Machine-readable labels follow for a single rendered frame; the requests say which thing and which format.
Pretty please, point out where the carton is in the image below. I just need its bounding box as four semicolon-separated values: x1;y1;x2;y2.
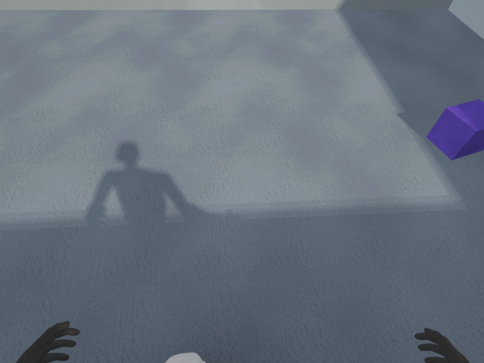
427;99;484;160

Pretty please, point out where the robot right hand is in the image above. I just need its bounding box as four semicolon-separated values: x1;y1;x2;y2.
414;328;469;363

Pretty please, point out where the robot left hand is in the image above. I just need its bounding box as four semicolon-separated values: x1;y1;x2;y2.
16;321;80;363

